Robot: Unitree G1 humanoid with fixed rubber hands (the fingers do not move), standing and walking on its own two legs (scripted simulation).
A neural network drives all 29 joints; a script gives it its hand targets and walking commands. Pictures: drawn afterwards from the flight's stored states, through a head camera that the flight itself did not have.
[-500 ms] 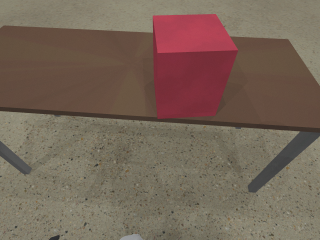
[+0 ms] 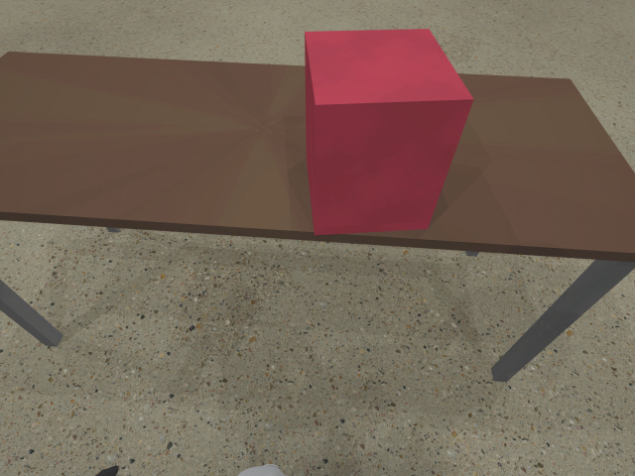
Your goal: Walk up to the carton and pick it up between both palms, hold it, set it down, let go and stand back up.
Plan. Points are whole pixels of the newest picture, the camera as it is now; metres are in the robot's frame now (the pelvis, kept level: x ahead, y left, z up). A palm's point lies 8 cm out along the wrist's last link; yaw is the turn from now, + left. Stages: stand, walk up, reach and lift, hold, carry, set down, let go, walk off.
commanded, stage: walk up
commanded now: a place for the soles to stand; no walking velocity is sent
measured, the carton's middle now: (369, 135) +0.62 -0.06 +0.08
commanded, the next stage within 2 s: none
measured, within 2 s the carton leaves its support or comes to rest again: neither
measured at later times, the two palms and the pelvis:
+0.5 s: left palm out of the picture +0.10 +0.26 -0.09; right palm out of the picture +0.08 -0.35 -0.11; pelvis +0.01 -0.04 +0.00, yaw -2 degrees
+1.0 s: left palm (92, 457) +0.17 +0.31 -0.11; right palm (582, 475) +0.16 -0.31 -0.08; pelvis +0.10 +0.01 +0.01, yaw -3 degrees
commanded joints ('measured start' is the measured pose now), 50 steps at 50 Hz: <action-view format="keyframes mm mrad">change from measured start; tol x32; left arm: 1 77 239 78 30 18 -44 11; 50 84 274 96 -15 -3 -29 -27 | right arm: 1 -102 -247 -94 -93 -7 -18 1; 50 168 -349 -148 -57 28 -90 -2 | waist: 1 12 29 -227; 21 -66 107 -178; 26 139 -340 -168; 50 -56 36 -52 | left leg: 1 99 214 -248 -271 144 91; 12 209 329 -420 -423 17 190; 14 420 415 -646 -554 -536 224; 21 309 353 -436 -493 -331 187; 28 -512 15 -159 382 -141 -29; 45 158 32 -20 -289 75 5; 48 509 420 -771 -646 -293 82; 50 397 362 -584 -620 -95 -10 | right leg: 1 68 -55 98 -145 220 -85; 6 -4 -245 460 -282 192 -225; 17 -482 -84 12 243 -158 -56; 24 257 -17 -69 -223 34 -75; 27 364 -369 841 -634 -514 -181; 45 42 -250 257 -173 399 -221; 47 -415 73 18 401 -83 -54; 50 -452 -20 87 445 1 -45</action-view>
